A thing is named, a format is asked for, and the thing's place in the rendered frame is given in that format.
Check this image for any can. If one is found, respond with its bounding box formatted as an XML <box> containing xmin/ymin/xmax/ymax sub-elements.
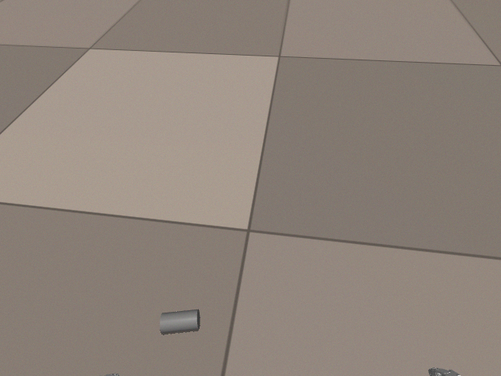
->
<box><xmin>160</xmin><ymin>309</ymin><xmax>200</xmax><ymax>333</ymax></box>

